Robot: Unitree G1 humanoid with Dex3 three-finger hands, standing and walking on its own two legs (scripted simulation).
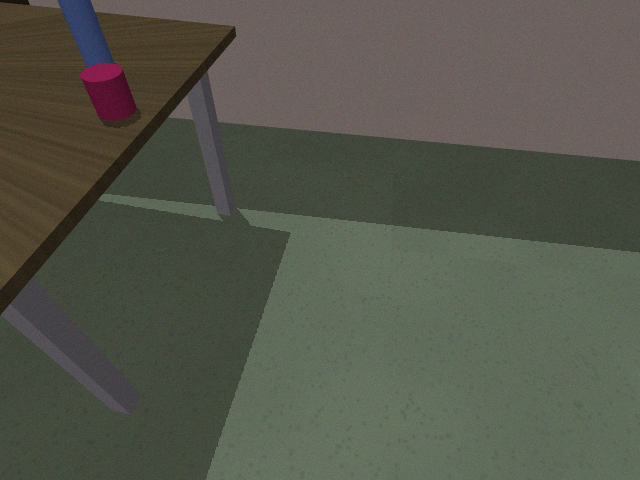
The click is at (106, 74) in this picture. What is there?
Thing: mug
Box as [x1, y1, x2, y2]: [80, 63, 135, 120]
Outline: 83,70 80,76 94,107 101,118 107,120 115,120 124,118 134,112 135,104 120,66 111,63 103,63 90,66
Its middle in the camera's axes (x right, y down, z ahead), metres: -0.47 -0.34 +0.89
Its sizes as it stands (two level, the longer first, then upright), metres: 0.119 0.085 0.092
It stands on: a support 0.75 m high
